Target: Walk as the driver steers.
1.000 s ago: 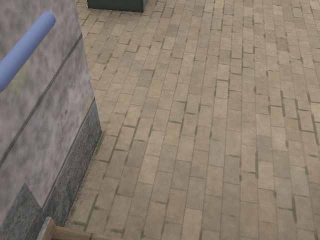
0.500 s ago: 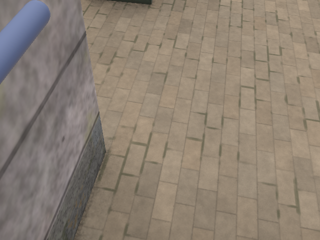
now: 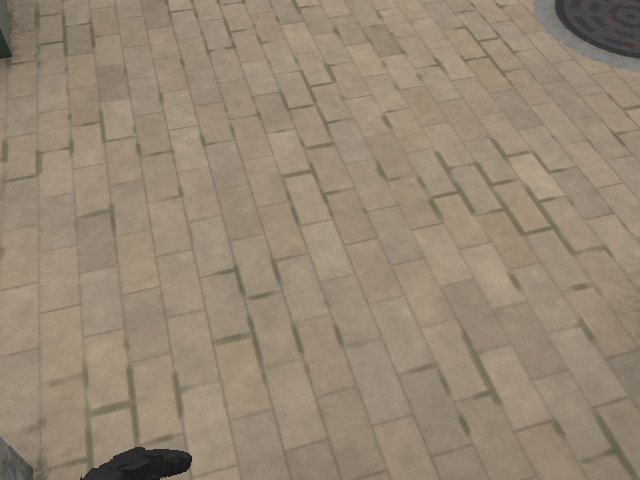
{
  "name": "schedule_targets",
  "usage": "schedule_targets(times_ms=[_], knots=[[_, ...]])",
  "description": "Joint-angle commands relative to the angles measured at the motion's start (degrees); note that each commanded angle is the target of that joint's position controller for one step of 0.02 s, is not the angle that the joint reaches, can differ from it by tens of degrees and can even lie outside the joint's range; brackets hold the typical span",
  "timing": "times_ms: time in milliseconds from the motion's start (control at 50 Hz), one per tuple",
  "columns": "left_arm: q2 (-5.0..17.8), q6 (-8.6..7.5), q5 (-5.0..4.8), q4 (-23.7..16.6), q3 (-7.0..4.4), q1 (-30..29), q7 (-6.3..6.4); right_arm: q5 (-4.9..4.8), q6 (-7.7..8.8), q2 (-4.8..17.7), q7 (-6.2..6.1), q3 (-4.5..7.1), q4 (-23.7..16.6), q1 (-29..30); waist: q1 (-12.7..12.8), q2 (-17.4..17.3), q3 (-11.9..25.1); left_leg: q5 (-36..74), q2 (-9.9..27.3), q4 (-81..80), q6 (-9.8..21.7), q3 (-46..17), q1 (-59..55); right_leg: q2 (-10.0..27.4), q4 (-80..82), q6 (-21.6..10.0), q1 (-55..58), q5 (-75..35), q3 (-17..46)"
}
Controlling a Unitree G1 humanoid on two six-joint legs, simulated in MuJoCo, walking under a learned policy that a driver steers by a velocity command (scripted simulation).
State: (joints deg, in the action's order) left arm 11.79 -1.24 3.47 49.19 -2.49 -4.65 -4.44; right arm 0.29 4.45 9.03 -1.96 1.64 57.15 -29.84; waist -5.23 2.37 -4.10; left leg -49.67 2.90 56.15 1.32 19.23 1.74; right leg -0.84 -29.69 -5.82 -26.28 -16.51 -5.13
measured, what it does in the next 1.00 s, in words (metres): goes down, turning right: right foot 0.15 m lower, then left foot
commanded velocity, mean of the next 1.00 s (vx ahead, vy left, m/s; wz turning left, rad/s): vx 0.50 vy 0.00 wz -0.47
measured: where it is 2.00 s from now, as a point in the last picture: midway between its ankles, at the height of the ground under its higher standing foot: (405, 285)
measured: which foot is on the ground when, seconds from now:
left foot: down 0.00-0.04, up 0.06-0.38, down 0.40-0.88, up 0.90-1.00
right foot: up 0.00-0.02, down 0.04-0.40, up 0.42-0.86, down 0.88-1.00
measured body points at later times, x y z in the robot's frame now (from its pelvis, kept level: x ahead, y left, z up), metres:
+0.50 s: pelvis +0.29 +0.02 -0.08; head +0.31 +0.03 +0.37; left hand +0.40 +0.27 -0.22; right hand +0.39 -0.25 -0.17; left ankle +0.39 +0.10 -0.80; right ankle +0.15 -0.04 -0.71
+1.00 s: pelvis +0.49 -0.13 -0.06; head +0.50 -0.15 +0.39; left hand +0.72 +0.03 -0.18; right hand +0.38 -0.35 -0.21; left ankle +0.47 +0.06 -0.70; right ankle +0.47 -0.20 -0.80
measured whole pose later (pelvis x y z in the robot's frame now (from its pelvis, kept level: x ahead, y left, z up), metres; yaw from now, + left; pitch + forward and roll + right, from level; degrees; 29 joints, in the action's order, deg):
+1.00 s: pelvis +0.49 -0.13 -0.06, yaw -29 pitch +1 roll +1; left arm 12.0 -2.8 2.5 50.1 -1.8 9.6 -0.9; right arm -1.0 3.0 13.4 0.4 2.7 51.7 -21.3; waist -1.6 -2.0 -0.7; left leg -21.4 3.8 67.2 4.2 -0.1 21.7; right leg -0.9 -30.9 -3.6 -16.9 15.6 -5.6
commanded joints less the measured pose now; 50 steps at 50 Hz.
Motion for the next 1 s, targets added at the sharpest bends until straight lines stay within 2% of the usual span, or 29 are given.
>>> schedule_targets(times_ms=[20,40,60,80,100,120,140,160,180,220,260,320,340,380,400,420,440,480,540,680,780,840,860,880,900,920,940,960,1000], knots=[[3.99,0.12,-0.23,2.49,-1.49,12.56,0.65,0.87,-1.98,9.48,-0.12,1.87,0.27,-4.02,7.49,-4.9,2.84,78.03,13.07,14.99,6.8,-11.38,6.04,-2.91,3.79,-4.6,16.08,10.29,-3.3],[5.14,-0.15,-0.03,6.44,-2.51,20.92,1.08,1.06,-1.76,10.35,0.71,2.56,-1.3,2.09,13.73,2.23,7.07,55.89,9.21,31.92,5.83,-8.82,14.72,0.29,12.27,-6.11,30.48,1.18,1.37],[9.79,-0.69,-0.84,7.78,-3.01,22.75,1.53,2.39,-1.46,8.41,0.92,2.83,-2.91,3.11,12.18,5.9,4.72,10.5,1.59,51.03,4.47,-6.82,30.21,4.57,7.77,-7.83,36.93,-15.43,6.84],[14.29,-1.4,-0.34,7.01,-3.62,27.26,2.09,-0.77,-0.45,6.68,0.79,2.53,-7.21,2.22,10.42,9.59,15.08,2.24,1.43,58.99,3.33,-14.43,52.41,15.77,-14.64,-14.56,60.45,-49.01,20.99],[15.32,-0.77,-0.26,7.15,-3.84,32.62,3.17,-2.22,1.03,8.41,1.23,2.03,-9.75,5.12,14.24,3.74,23.87,5.01,1.4,55.41,2.64,-18.95,62.02,19.93,-7.7,-20.23,67.9,-30.13,30.48],[15.1,0.22,-0.15,7.63,-3.69,34.24,4.91,-1.11,1.46,7.94,1.01,1.53,-11.14,7.78,13.08,5.66,17.68,10.99,2.97,46.04,1.53,-23.55,68.97,21.93,1.42,-20.86,61.13,6.59,37.68],[11.9,0.11,0.1,6.39,-3.31,30.65,5.8,1.33,1.76,8.76,0.77,2.16,-9.34,11.72,12.03,-1.58,9.65,10.65,3.46,43.79,0.88,-22.77,69.37,20.69,5.36,-19.46,49.0,22.62,41.19],[7.67,-0.95,-1.19,4.78,-1.38,25.75,5.81,2.7,1.74,9.78,1.31,2.65,-7.92,10.5,8.24,-9.56,4.88,22.47,5.06,31.41,-0.54,-24.18,64.48,19.51,4.97,-17.28,37.6,18.06,36.3],[7.94,-1.75,-1.99,2.85,-1.32,20.0,5.7,3.52,0.51,8.21,1.95,2.19,-8.92,14.98,4.81,-12.19,0.47,27.2,5.34,17.81,-2.85,-22.59,50.84,16.38,10.09,-15.76,17.68,10.29,31.2],[11.09,-2.82,-1.25,1.27,-2.36,17.33,5.06,2.59,-0.67,5.62,1.84,1.0,-10.03,17.06,2.82,-6.72,2.5,33.34,3.49,6.39,-5.08,-19.26,32.26,10.47,11.05,-14.24,1.93,-2.09,25.31],[10.14,-2.56,-2.59,1.1,-2.86,17.67,4.23,1.3,-0.53,4.88,2.07,0.32,-11.5,19.2,3.07,0.27,5.72,43.37,0.96,-6.34,-4.27,-17.36,19.01,4.46,9.39,-10.63,-3.43,-3.17,18.96],[10.43,-1.69,-4.06,-0.13,-3.36,21.07,3.32,0.63,-0.85,5.13,2.4,0.34,-12.72,25.13,5.8,3.38,6.67,46.68,-1.42,-14.07,-2.32,-17.64,17.99,4.58,8.17,-8.32,3.76,3.58,22.52],[10.44,-1.38,-3.59,-0.27,-3.36,22.48,3.48,0.59,-1.0,6.05,2.42,0.68,-13.06,25.82,5.9,2.57,5.86,44.45,-1.85,-17.31,-2.34,-18.26,18.0,5.49,6.93,-7.83,6.52,6.14,24.55],[10.07,-1.21,-2.73,-0.3,-3.01,23.06,3.76,0.88,-0.58,7.0,1.92,1.36,-10.09,17.95,1.82,0.24,6.61,44.2,-4.66,-24.37,-2.02,-17.52,6.83,2.72,-1.65,-5.56,5.78,8.77,23.72],[8.44,-1.92,-2.56,-1.15,-2.54,22.6,3.76,1.63,0.26,9.74,1.28,2.09,-8.96,11.12,-1.87,-3.99,9.35,39.7,0.63,-26.02,-0.61,-23.7,-2.89,-1.13,-12.89,-3.94,0.15,12.7,20.4],[3.07,-2.57,-4.19,-2.78,-1.37,28.99,3.91,2.39,0.69,15.75,0.73,3.39,-9.74,5.68,-1.21,-17.07,19.75,36.7,19.37,-29.74,5.13,-45.16,-17.86,-7.03,-33.9,-1.88,-9.77,37.36,12.17],[8.93,-1.11,-2.21,-3.37,-2.87,27.95,4.35,0.55,-0.95,15.25,0.45,3.43,-9.65,7.69,-0.03,-16.9,22.84,21.64,24.87,-36.9,8.61,-60.43,-14.81,-4.89,-44.33,-1.87,-14.93,47.58,8.9],[7.09,0.81,-0.04,-4.15,-2.7,20.14,3.13,0.94,-2.28,9.84,0.45,2.08,-11.44,14.93,1.28,-5.26,6.16,8.98,19.45,-39.05,8.73,-51.45,-0.84,0.24,-51.24,-1.51,-21.42,40.44,8.84],[4.99,1.99,-1.38,-3.6,-2.41,22.96,2.12,1.29,-1.19,8.07,1.14,1.69,-10.73,16.4,6.13,-9.3,-0.13,23.92,13.91,-41.92,5.48,-33.96,11.91,2.02,-47.06,1.71,-15.6,34.47,10.12],[5.35,2.34,-1.25,-6.1,-2.43,15.37,0.88,0.9,1.52,9.67,1.0,2.41,-10.72,15.12,7.79,-10.84,1.65,48.02,12.66,-42.23,5.06,-15.71,10.4,3.48,-33.17,4.53,-15.45,20.93,6.83],[3.82,1.28,-1.23,-8.76,-1.09,4.96,-0.28,0.74,1.43,12.82,1.76,3.35,-9.02,9.62,2.59,-10.66,1.18,49.87,12.57,-42.97,3.87,-11.3,9.1,2.14,-14.05,1.51,-3.55,22.55,1.42],[5.83,-0.09,-0.11,-7.54,-1.56,8.12,0.87,0.34,1.16,14.57,1.94,3.3,-7.2,7.59,4.65,-10.51,4.33,70.89,13.71,-34.23,5.21,-11.97,-0.12,-0.69,-5.39,-1.29,1.61,31.28,-0.29],[6.5,-1.0,0.21,-4.44,-2.23,15.61,1.27,-0.06,0.76,14.73,1.93,3.18,-6.4,7.31,8.37,-9.18,7.8,78.27,12.38,-24.74,4.94,-10.33,-0.88,-2.47,-0.68,-2.23,9.85,28.77,-1.42],[7.66,-2.17,0.81,-0.81,-2.57,25.54,2.25,-0.56,0.57,12.42,1.84,2.14,-6.45,6.99,12.95,-5.39,14.4,71.72,10.2,-11.38,3.86,-9.09,6.7,-0.03,0.61,-3.18,25.34,26.68,1.54],[14.12,-2.87,1.06,-0.26,-3.34,29.86,3.3,-1.18,0.37,4.07,2.7,0.07,-8.82,1.74,10.78,12.24,22.95,28.48,3.54,9.98,2.42,-10.01,27.65,20.45,2.36,-8.41,45.65,30.04,29.2],[15.55,-2.09,-1.45,-0.53,-3.25,31.49,3.86,-2.03,0.01,9.11,2.51,1.61,-9.66,1.94,11.98,13.28,25.74,18.07,-3.16,18.67,3.1,-18.7,37.5,26.16,12.59,-10.6,47.23,27.48,45.84],[14.01,-1.5,-1.88,1.73,-2.84,29.42,4.25,-2.57,-0.46,11.73,2.17,2.56,-11.16,9.53,11.65,5.18,15.12,23.02,-0.12,19.92,4.51,-22.62,42.38,22.38,11.35,-8.15,41.85,23.04,33.73],[10.61,-1.35,-1.57,1.79,-1.8,25.99,4.28,-2.67,-0.18,9.9,2.13,2.17,-11.67,11.96,10.52,3.66,8.6,27.87,1.47,17.89,4.77,-22.61,42.65,20.4,12.0,-6.39,35.18,15.77,25.98],[6.72,-1.8,-1.03,1.74,-0.62,21.73,4.22,-0.07,-1.38,8.57,2.49,2.16,-9.06,8.96,6.6,3.04,3.52,32.27,3.16,11.7,3.24,-24.09,37.1,15.78,15.02,-2.29,25.7,8.57,14.78]])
